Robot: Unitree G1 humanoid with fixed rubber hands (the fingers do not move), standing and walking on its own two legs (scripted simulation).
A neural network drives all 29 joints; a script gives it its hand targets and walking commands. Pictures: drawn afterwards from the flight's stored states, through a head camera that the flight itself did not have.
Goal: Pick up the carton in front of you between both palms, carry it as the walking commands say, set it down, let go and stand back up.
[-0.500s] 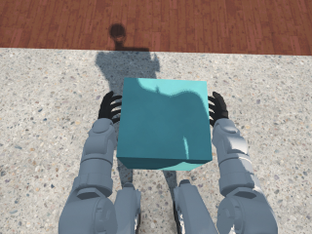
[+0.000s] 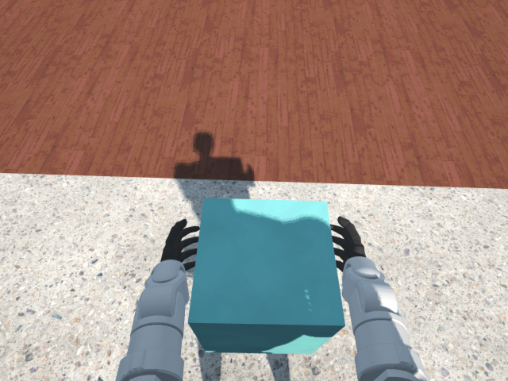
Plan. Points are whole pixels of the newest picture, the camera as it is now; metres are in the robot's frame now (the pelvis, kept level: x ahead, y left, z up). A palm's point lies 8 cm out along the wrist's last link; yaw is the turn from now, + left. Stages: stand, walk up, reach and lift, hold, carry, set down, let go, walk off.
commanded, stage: reach and lift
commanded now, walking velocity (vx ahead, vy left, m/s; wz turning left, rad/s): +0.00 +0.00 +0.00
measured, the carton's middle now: (261, 282) +0.31 -0.01 -0.08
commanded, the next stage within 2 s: hold in 1.20 s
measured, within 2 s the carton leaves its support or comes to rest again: neither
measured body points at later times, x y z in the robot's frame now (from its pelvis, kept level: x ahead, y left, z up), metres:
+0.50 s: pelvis -0.01 +0.00 +0.03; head -0.03 +0.00 +0.48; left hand +0.31 +0.15 +0.05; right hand +0.31 -0.16 +0.05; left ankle +0.02 +0.12 -0.70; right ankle +0.03 -0.13 -0.70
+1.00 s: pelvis +0.01 +0.00 +0.04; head -0.01 +0.00 +0.49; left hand +0.32 +0.15 +0.06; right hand +0.32 -0.15 +0.07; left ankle +0.02 +0.12 -0.70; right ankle +0.03 -0.13 -0.70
